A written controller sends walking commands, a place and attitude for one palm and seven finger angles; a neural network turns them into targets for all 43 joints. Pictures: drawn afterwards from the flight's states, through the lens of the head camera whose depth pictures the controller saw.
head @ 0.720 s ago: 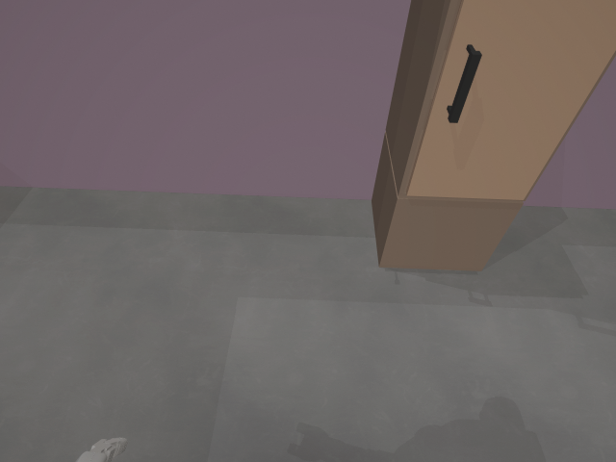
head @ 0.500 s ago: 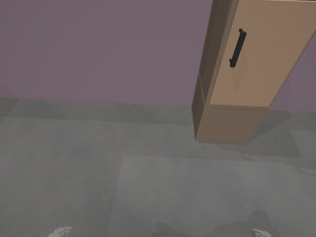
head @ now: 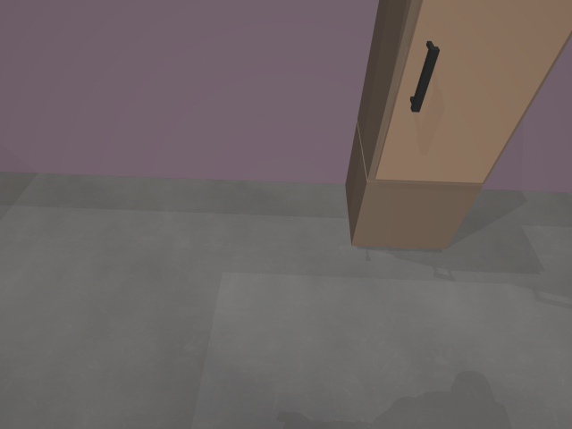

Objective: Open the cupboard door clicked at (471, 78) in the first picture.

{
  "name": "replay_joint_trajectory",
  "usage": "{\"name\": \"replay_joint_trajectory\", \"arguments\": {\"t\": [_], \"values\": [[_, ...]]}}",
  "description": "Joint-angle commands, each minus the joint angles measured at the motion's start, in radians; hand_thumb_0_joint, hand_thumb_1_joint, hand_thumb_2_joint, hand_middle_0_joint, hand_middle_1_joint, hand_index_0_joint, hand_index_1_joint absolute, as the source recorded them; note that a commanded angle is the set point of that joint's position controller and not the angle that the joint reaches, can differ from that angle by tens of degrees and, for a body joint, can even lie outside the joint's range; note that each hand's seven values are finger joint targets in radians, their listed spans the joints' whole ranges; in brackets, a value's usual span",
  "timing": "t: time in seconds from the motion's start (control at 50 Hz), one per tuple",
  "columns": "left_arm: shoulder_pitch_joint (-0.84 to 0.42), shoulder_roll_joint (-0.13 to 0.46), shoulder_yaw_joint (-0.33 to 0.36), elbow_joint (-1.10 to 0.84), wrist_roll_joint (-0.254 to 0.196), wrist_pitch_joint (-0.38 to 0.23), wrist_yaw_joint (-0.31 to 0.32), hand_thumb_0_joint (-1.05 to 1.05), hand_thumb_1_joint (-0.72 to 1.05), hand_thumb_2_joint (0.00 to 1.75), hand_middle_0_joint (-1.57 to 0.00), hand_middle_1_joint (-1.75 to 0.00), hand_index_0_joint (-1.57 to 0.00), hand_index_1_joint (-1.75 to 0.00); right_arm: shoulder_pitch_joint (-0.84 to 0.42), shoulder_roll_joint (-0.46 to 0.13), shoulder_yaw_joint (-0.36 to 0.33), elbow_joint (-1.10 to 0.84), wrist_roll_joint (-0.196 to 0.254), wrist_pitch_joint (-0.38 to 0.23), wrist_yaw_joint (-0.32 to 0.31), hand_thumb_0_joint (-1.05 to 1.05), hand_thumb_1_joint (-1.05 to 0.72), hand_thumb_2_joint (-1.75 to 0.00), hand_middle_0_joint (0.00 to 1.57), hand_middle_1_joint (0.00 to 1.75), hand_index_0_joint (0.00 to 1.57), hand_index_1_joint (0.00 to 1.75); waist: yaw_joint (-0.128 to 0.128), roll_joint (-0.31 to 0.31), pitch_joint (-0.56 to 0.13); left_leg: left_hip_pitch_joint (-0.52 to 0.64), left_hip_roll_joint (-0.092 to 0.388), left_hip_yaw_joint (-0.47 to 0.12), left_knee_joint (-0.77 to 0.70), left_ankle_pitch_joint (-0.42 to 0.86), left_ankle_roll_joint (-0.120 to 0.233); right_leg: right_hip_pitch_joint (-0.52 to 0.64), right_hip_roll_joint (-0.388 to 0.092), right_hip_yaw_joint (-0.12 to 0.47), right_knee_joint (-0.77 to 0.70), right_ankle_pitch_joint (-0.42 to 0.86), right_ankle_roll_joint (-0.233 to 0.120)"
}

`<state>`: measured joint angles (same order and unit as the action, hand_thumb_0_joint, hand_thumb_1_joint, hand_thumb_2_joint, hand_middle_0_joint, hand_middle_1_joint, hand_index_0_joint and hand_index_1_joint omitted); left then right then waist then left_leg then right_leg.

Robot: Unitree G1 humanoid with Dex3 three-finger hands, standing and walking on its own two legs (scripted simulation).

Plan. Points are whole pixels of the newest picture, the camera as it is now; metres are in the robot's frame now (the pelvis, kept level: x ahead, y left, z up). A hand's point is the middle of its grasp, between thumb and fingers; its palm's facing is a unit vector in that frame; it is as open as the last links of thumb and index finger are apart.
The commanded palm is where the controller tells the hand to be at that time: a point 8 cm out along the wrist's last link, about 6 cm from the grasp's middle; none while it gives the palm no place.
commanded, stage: stand and wait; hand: left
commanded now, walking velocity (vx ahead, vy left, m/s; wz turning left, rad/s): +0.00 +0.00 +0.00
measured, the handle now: (422, 77) +0.96 -0.31 +0.04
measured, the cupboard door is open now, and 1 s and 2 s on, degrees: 0 0 0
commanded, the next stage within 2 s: look at it before walking up in 0.16 s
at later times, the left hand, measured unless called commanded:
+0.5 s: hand out of the picture +0.09 +0.24 -0.15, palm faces -0.03 -0.94 -0.33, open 7.4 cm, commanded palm none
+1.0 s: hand out of the picture +0.09 +0.23 -0.16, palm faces -0.05 -0.94 -0.33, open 7.4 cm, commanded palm none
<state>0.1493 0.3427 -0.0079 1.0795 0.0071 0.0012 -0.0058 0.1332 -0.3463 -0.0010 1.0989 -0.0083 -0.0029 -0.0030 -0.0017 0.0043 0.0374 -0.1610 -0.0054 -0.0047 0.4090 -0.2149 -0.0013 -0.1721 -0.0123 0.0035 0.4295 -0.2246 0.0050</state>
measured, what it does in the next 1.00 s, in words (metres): stands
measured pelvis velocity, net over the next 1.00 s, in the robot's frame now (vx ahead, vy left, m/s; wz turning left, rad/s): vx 0.01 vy -0.01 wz -0.06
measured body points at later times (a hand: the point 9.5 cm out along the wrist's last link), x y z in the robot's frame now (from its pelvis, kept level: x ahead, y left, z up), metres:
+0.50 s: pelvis +0.01 +0.00 +0.00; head +0.02 -0.01 +0.45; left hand +0.09 +0.29 -0.13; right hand +0.09 -0.30 -0.13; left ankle +0.01 +0.12 -0.74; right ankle +0.01 -0.12 -0.74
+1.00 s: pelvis +0.01 -0.01 +0.00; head +0.02 -0.01 +0.45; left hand +0.09 +0.28 -0.14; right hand +0.10 -0.29 -0.14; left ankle +0.01 +0.12 -0.74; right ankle +0.01 -0.12 -0.74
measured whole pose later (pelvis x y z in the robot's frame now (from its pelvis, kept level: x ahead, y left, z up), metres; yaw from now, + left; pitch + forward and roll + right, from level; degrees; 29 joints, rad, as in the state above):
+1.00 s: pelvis +0.01 -0.01 +0.00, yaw -3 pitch -1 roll +0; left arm 0.16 0.32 0.01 1.05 0.01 0.03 0.01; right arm 0.09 -0.31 -0.01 1.06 -0.01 0.01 -0.02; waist 0.02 0.00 0.05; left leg -0.16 0.02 0.04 0.43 -0.25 -0.01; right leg -0.20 0.02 0.05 0.46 -0.24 0.00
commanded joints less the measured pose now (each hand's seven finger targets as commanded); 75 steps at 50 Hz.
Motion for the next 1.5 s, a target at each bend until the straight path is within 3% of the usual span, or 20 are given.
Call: {"name": "replay_joint_trajectory", "arguments": {"t": [0.0, 0.46, 0.82, 0.9, 0.96, 1.04, 1.06, 1.08, 1.1, 1.12, 1.14, 1.18, 1.2, 1.22, 1.24, 1.26, 1.28, 1.34, 1.42, 1.48], "values": [[-0.058, 0.208, 0.043, -0.067, 0.003, -0.024, 0.014, 0.00, 0.90, 0.90, -0.20, -0.30, -0.20, -0.30, -0.061, -0.198, -0.038, -0.067, -0.002, -0.028, -0.007, 0.00, -0.90, -0.90, 0.20, 0.30, 0.20, 0.30, 0.002, -0.016, -0.046, -0.012, 0.108, -0.103, -0.083, 0.043, 0.034, -0.009, -0.108, 0.117, -0.107, -0.008, -0.039], [-0.061, 0.202, 0.044, -0.061, 0.003, -0.030, 0.017, 0.00, 0.90, 0.90, -0.20, -0.30, -0.20, -0.30, -0.062, -0.198, -0.036, -0.054, 0.000, -0.031, -0.010, 0.00, -0.90, -0.90, 0.20, 0.30, 0.20, 0.30, 0.003, -0.016, -0.095, 0.035, 0.121, -0.096, -0.073, 0.167, 0.029, 0.035, -0.110, 0.103, -0.088, 0.162, -0.038], [-0.061, 0.207, 0.046, -0.059, 0.004, -0.028, 0.017, 0.00, 0.90, 0.90, -0.20, -0.30, -0.20, -0.30, -0.081, -0.202, -0.036, -0.054, 0.000, -0.030, -0.014, 0.00, -0.90, -0.90, 0.20, 0.30, 0.20, 0.30, 0.004, -0.015, -0.075, 0.063, 0.127, -0.081, -0.083, 0.193, 0.024, 0.036, -0.109, 0.107, -0.100, 0.212, -0.038], [0.003, 0.098, 0.036, -0.069, 0.003, 0.011, 0.022, 0.00, 0.90, 0.90, -0.20, -0.30, -0.20, -0.30, -0.003, -0.081, -0.024, -0.062, -0.003, -0.007, -0.024, 0.00, -0.90, -0.90, 0.20, 0.30, 0.20, 0.30, -0.003, -0.009, -0.083, 0.074, 0.137, -0.018, -0.006, 0.233, 0.003, -0.011, -0.098, 0.123, -0.019, 0.320, -0.028], [0.024, 0.102, 0.051, -0.105, 0.007, 0.027, 0.019, 0.00, 0.90, 0.90, -0.20, -0.30, -0.20, -0.30, 0.017, -0.098, -0.043, -0.098, -0.004, 0.007, -0.031, 0.00, -0.90, -0.90, 0.20, 0.30, 0.20, 0.30, -0.003, -0.009, -0.079, 0.065, 0.158, -0.001, 0.037, 0.221, 0.010, -0.065, -0.080, 0.136, 0.047, 0.341, -0.032], [0.033, 0.083, 0.062, -0.155, 0.010, 0.040, 0.007, 0.00, 0.90, 0.90, -0.20, -0.30, -0.20, -0.30, 0.006, -0.115, -0.069, -0.150, -0.007, 0.015, -0.034, 0.00, -0.90, -0.90, 0.20, 0.30, 0.20, 0.30, -0.001, 0.069, -0.051, 0.033, 0.230, -0.034, 0.015, 0.143, 0.050, -0.169, -0.017, 0.104, 0.188, 0.208, -0.017], [0.039, 0.071, 0.065, -0.163, 0.010, 0.042, 0.005, 0.00, 0.90, 0.90, -0.20, -0.30, -0.20, -0.30, 0.004, -0.121, -0.075, -0.160, -0.006, 0.014, -0.034, 0.00, -0.90, -0.90, 0.20, 0.30, 0.20, 0.30, 0.000, 0.110, -0.055, 0.023, 0.268, -0.059, -0.004, 0.154, 0.075, -0.185, 0.003, 0.082, 0.264, 0.115, -0.010], [0.040, 0.055, 0.067, -0.174, 0.011, 0.047, 0.001, 0.00, 0.90, 0.90, -0.20, -0.30, -0.20, -0.30, 0.001, -0.121, -0.080, -0.167, -0.007, 0.010, -0.033, 0.00, -0.90, -0.90, 0.20, 0.30, 0.20, 0.30, 0.000, 0.173, -0.045, 0.005, 0.327, -0.089, -0.042, 0.197, 0.117, -0.211, 0.021, 0.038, 0.374, -0.108, 0.002], [0.045, 0.041, 0.072, -0.184, 0.011, 0.052, 0.000, 0.00, 0.90, 0.90, -0.20, -0.30, -0.20, -0.30, -0.010, -0.121, -0.082, -0.177, -0.008, 0.008, -0.030, 0.00, -0.90, -0.90, 0.20, 0.30, 0.20, 0.30, 0.007, 0.196, -0.035, -0.015, 0.370, -0.104, -0.064, 0.243, 0.158, -0.220, 0.016, 0.011, 0.466, -0.254, 0.013], [0.059, 0.032, 0.077, -0.192, 0.010, 0.053, -0.003, 0.00, 0.90, 0.90, -0.20, -0.30, -0.20, -0.30, -0.029, -0.117, -0.085, -0.192, -0.010, 0.006, -0.030, 0.00, -0.90, -0.90, 0.20, 0.30, 0.20, 0.30, 0.017, 0.205, -0.037, -0.033, 0.386, -0.090, -0.050, 0.286, 0.172, -0.209, -0.009, 0.022, 0.491, -0.292, 0.012], [0.089, 0.029, 0.081, -0.194, 0.009, 0.052, -0.005, 0.00, 0.90, 0.90, -0.20, -0.30, -0.20, -0.30, -0.054, -0.112, -0.089, -0.206, -0.011, 0.005, -0.030, 0.00, -0.90, -0.90, 0.20, 0.30, 0.20, 0.30, 0.036, 0.194, -0.045, -0.053, 0.387, -0.055, -0.007, 0.303, 0.160, -0.172, -0.034, 0.029, 0.449, -0.291, 0.006], [0.198, 0.026, 0.093, -0.172, 0.015, 0.041, -0.010, 0.00, 0.90, 0.90, -0.20, -0.30, -0.20, -0.30, -0.093, -0.107, -0.096, -0.222, -0.012, 0.013, -0.028, 0.00, -0.90, -0.90, 0.20, 0.30, 0.20, 0.30, 0.094, 0.092, -0.066, -0.136, 0.311, 0.058, 0.201, 0.187, 0.069, -0.017, -0.034, 0.002, 0.208, -0.077, 0.005], [0.227, 0.098, 0.106, -0.166, 0.026, 0.024, -0.003, 0.00, 0.90, 0.90, -0.20, -0.30, -0.20, -0.30, -0.061, -0.050, -0.088, -0.229, -0.006, 0.025, -0.023, 0.00, -0.90, -0.90, 0.20, 0.30, 0.20, 0.30, 0.099, -0.178, -0.048, -0.252, 0.168, 0.145, 0.459, -0.077, -0.019, 0.022, -0.139, 0.195, -0.034, 0.101, -0.022], [0.230, 0.183, 0.116, -0.177, 0.026, 0.014, 0.012, 0.00, 0.90, 0.90, -0.20, -0.30, -0.20, -0.30, -0.055, 0.022, -0.073, -0.269, -0.005, 0.029, -0.020, 0.00, -0.90, -0.90, 0.20, 0.30, 0.20, 0.30, 0.079, -0.410, -0.009, -0.450, 0.029, 0.099, 0.699, -0.396, -0.063, -0.005, -0.346, 0.585, -0.151, 0.344, -0.098], [0.227, 0.165, 0.115, -0.190, 0.014, 0.020, 0.023, 0.00, 0.90, 0.90, -0.20, -0.30, -0.20, -0.30, -0.049, -0.012, -0.079, -0.265, -0.003, 0.036, -0.024, 0.00, -0.90, -0.90, 0.20, 0.30, 0.20, 0.30, 0.076, -0.286, -0.038, -0.410, 0.055, -0.030, 0.750, -0.357, -0.043, -0.024, -0.349, 0.537, -0.174, 0.258, -0.153], [0.170, 0.137, 0.116, -0.207, 0.014, 0.022, 0.026, 0.00, 0.90, 0.90, -0.20, -0.30, -0.20, -0.30, -0.051, -0.015, -0.084, -0.257, -0.002, 0.036, -0.019, 0.00, -0.90, -0.90, 0.20, 0.30, 0.20, 0.30, 0.053, -0.243, -0.014, -0.408, 0.079, -0.032, 0.762, -0.288, -0.038, -0.073, -0.302, 0.497, -0.185, 0.108, -0.157], [0.120, 0.117, 0.114, -0.220, 0.014, 0.020, 0.023, 0.00, 0.90, 0.90, -0.20, -0.30, -0.20, -0.30, -0.056, -0.015, -0.084, -0.242, -0.003, 0.032, -0.017, 0.00, -0.90, -0.90, 0.20, 0.30, 0.20, 0.30, 0.041, -0.203, 0.002, -0.421, 0.085, -0.038, 0.780, -0.229, -0.042, -0.085, -0.259, 0.484, -0.172, 0.052, -0.149], [0.113, 0.064, 0.102, -0.226, 0.005, 0.008, 0.019, 0.00, 0.90, 0.90, -0.20, -0.30, -0.20, -0.30, -0.025, -0.006, -0.086, -0.218, -0.009, 0.034, -0.016, 0.00, -0.90, -0.90, 0.20, 0.30, 0.20, 0.30, 0.022, -0.109, -0.038, -0.401, 0.080, -0.038, 0.756, -0.114, -0.060, -0.038, -0.186, 0.394, -0.138, 0.151, -0.118], [0.153, 0.065, 0.110, -0.214, 0.004, 0.006, 0.019, 0.00, 0.90, 0.90, -0.20, -0.30, -0.20, -0.30, -0.006, 0.009, -0.085, -0.212, -0.010, 0.038, -0.023, 0.00, -0.90, -0.90, 0.20, 0.30, 0.20, 0.30, 0.029, -0.091, -0.108, -0.424, 0.067, -0.038, 0.726, -0.091, -0.076, 0.071, -0.158, 0.372, -0.113, 0.205, -0.100], [0.166, 0.060, 0.114, -0.211, 0.009, 0.009, 0.021, 0.00, 0.90, 0.90, -0.20, -0.30, -0.20, -0.30, -0.024, 0.013, -0.081, -0.227, -0.010, 0.033, -0.027, 0.00, -0.90, -0.90, 0.20, 0.30, 0.20, 0.30, 0.038, -0.107, -0.113, -0.425, 0.067, -0.040, 0.675, -0.117, -0.082, 0.094, -0.166, 0.400, -0.106, 0.229, -0.135]]}}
